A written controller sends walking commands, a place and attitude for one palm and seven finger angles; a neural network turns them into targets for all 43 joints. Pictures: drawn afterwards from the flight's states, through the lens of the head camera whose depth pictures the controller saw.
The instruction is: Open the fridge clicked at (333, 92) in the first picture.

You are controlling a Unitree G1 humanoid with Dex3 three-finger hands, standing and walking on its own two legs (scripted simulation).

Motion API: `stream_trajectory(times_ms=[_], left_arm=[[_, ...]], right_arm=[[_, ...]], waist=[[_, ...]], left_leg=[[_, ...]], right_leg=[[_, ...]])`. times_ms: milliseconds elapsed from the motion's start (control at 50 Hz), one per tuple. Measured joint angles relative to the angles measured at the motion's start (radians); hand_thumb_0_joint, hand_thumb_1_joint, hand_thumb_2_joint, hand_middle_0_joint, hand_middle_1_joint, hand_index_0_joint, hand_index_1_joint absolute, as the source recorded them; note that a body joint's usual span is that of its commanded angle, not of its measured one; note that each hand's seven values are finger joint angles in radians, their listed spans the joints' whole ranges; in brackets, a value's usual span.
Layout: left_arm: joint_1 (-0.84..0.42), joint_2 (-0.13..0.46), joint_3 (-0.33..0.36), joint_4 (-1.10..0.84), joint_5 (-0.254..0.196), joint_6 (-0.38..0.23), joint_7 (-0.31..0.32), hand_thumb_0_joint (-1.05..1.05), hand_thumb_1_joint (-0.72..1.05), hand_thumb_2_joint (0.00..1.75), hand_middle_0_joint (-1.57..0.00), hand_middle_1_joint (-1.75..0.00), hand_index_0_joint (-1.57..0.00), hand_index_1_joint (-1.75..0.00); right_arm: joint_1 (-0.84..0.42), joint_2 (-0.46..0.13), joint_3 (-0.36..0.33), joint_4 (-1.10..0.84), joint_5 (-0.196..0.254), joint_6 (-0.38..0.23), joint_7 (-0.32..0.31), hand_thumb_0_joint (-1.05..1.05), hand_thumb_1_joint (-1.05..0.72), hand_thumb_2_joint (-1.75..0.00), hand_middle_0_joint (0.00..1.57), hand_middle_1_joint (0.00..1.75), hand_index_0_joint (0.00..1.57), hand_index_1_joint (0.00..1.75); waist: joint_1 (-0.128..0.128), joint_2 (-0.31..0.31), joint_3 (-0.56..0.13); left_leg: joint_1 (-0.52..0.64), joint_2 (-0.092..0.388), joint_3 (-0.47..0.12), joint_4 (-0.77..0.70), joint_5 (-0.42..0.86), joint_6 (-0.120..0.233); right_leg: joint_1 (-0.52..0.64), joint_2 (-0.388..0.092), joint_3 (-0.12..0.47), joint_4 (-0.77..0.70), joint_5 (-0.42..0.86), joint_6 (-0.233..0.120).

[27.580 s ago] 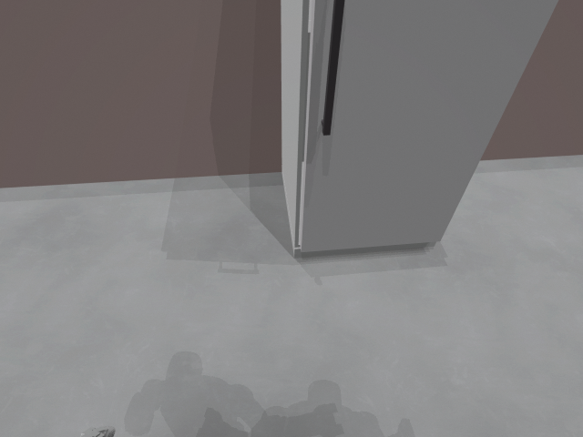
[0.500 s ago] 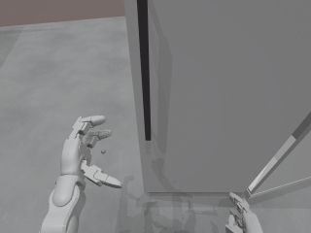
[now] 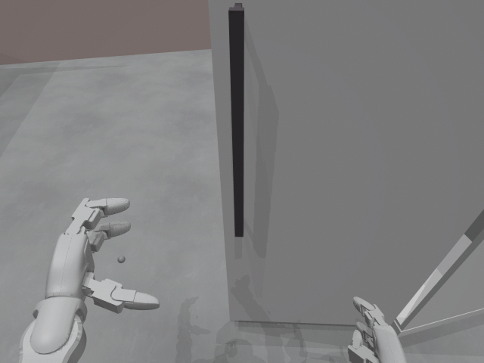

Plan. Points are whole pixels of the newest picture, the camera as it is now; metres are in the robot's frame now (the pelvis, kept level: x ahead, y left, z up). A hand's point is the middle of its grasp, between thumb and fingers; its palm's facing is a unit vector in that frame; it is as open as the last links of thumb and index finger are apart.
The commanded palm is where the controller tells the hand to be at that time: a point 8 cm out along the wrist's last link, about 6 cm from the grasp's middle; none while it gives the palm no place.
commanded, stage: draw the hand back to the body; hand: left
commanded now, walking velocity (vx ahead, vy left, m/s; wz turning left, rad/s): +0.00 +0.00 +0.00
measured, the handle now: (238, 147) +0.45 +0.07 +0.16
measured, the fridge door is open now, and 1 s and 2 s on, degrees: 74 74 74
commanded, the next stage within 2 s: step back with the hand held close in 0.96 s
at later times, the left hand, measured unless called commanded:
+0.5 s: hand (55, 254) +0.19 +0.27 +0.16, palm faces +0.43 -0.83 -0.37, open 9.6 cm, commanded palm +0.14 +0.31 +0.17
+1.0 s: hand (40, 256) +0.18 +0.29 +0.16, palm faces +0.49 -0.80 -0.36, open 7.4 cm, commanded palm +0.13 +0.31 +0.18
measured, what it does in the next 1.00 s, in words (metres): stands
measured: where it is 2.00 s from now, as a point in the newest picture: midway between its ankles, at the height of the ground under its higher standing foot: outside the picture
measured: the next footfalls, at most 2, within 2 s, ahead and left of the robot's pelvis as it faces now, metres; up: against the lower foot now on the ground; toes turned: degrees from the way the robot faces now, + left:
none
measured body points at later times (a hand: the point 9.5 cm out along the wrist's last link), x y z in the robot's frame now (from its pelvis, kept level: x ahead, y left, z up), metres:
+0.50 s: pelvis +0.00 +0.01 +0.01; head -0.04 +0.00 +0.46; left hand +0.16 +0.31 +0.18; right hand +0.17 -0.20 -0.07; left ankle -0.02 +0.12 -0.73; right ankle +0.01 -0.13 -0.73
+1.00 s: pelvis -0.01 +0.01 +0.01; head -0.04 +0.00 +0.46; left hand +0.15 +0.33 +0.18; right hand +0.18 -0.20 -0.07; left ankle -0.02 +0.12 -0.73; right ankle +0.01 -0.13 -0.73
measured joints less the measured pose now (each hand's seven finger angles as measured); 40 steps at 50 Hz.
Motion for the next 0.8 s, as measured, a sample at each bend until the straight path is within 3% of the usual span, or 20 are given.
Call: stream_trajectory(times_ms=[140, 300, 640, 800], left_arm=[[0.031, 0.025, 0.01, -0.014, 0.039, -0.069, 0.021, -0.01, -0.2, 0.37, -0.24, -0.94, -0.24, -0.94], [0.032, 0.051, 0.087, 0.007, 0.045, -0.112, 0.032, -0.01, 0.08, 0.51, -0.24, -0.78, -0.24, -0.78], [0.053, 0.096, 0.247, 0.009, 0.034, -0.142, 0.039, 0.0, 0.68, 0.8, -0.22, -0.42, -0.22, -0.42], [0.04, 0.063, 0.22, 0.018, 0.035, -0.133, 0.043, 0.01, 0.84, 0.88, -0.21, -0.33, -0.21, -0.33]], right_arm=[[0.007, -0.005, -0.006, 0.018, -0.008, 0.002, -0.001, 0.01, -0.9, -0.9, 0.21, 0.3, 0.21, 0.3], [0.019, 0.015, -0.005, 0.048, -0.012, 0.01, 0.001, 0.01, -0.9, -0.9, 0.21, 0.3, 0.21, 0.3], [0.013, 0.003, -0.036, 0.069, -0.008, 0.014, 0.007, 0.01, -0.9, -0.9, 0.21, 0.3, 0.21, 0.3], [0.0, 0.0, -0.036, 0.068, -0.009, 0.011, 0.009, 0.01, -0.9, -0.9, 0.21, 0.3, 0.21, 0.3]], waist=[[0.009, 0.004, 0.044], [-0.001, -0.002, 0.058], [0.016, 0.001, 0.061], [0.022, -0.002, 0.07]], left_leg=[[0.042, -0.008, 0.004, -0.052, 0.032, 0.007], [0.074, -0.011, 0.014, -0.091, 0.051, 0.011], [0.105, -0.015, 0.019, -0.12, 0.062, 0.017], [0.105, -0.019, 0.013, -0.128, 0.072, 0.018]], right_leg=[[0.044, -0.007, 0.003, -0.056, 0.034, 0.007], [0.071, -0.008, 0.013, -0.094, 0.056, 0.012], [0.106, -0.01, 0.017, -0.133, 0.075, 0.018], [0.108, -0.014, 0.011, -0.139, 0.081, 0.018]])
